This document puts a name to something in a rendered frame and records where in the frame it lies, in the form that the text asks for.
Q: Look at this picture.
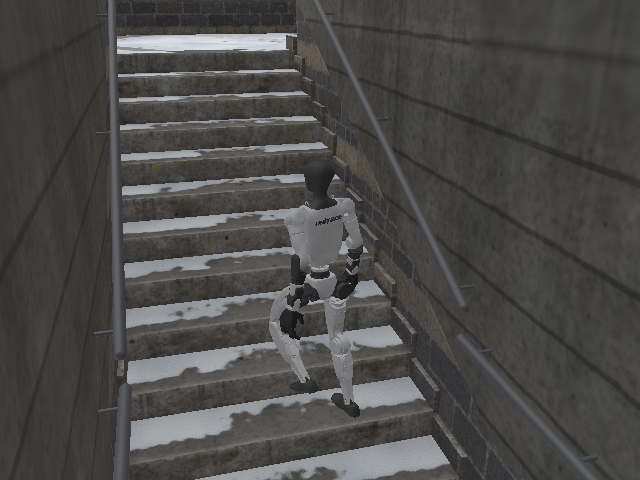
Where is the robot left shin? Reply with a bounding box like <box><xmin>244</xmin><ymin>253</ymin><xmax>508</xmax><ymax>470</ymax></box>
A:
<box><xmin>269</xmin><ymin>322</ymin><xmax>310</xmax><ymax>383</ymax></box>

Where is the robot right upper arm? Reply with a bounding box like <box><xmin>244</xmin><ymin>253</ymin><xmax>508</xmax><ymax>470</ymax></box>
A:
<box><xmin>334</xmin><ymin>198</ymin><xmax>363</xmax><ymax>249</ymax></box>

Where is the left robot hand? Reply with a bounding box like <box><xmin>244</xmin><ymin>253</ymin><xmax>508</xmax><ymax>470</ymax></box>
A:
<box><xmin>279</xmin><ymin>308</ymin><xmax>304</xmax><ymax>340</ymax></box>

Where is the robot left upper arm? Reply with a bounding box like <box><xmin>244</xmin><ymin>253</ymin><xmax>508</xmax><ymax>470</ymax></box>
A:
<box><xmin>284</xmin><ymin>207</ymin><xmax>311</xmax><ymax>268</ymax></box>

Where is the right robot hand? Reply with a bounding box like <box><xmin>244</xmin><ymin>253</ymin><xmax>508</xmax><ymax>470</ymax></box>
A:
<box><xmin>342</xmin><ymin>270</ymin><xmax>359</xmax><ymax>293</ymax></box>

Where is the left robot forearm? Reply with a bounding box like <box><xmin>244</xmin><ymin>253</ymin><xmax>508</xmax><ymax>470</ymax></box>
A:
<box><xmin>286</xmin><ymin>254</ymin><xmax>307</xmax><ymax>312</ymax></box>

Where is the robot head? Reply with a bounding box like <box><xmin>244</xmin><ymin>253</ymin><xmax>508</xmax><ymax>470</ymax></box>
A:
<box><xmin>303</xmin><ymin>160</ymin><xmax>338</xmax><ymax>210</ymax></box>

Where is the right robot forearm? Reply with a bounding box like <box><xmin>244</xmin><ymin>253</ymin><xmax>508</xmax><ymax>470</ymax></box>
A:
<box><xmin>346</xmin><ymin>236</ymin><xmax>363</xmax><ymax>275</ymax></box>

